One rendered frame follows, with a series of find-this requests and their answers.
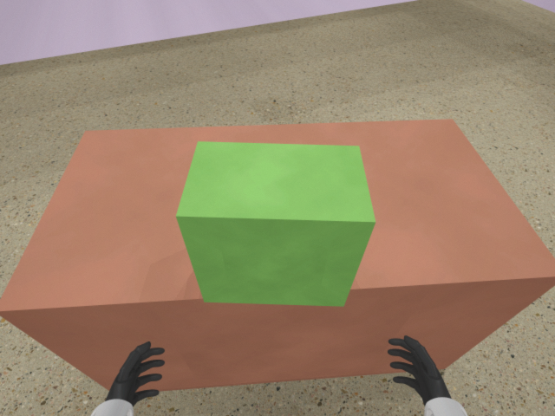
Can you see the left robot hand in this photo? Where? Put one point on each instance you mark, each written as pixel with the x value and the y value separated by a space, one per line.
pixel 128 381

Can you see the right robot forearm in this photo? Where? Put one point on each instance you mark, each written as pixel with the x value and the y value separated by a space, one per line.
pixel 443 406

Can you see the left robot forearm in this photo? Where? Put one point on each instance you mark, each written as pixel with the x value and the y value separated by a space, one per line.
pixel 114 407

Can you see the right robot hand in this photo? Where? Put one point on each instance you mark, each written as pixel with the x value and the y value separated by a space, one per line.
pixel 428 382

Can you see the pedestal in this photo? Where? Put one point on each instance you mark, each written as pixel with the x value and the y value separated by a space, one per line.
pixel 450 260

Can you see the carton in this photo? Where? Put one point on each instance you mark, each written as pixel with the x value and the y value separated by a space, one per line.
pixel 276 223

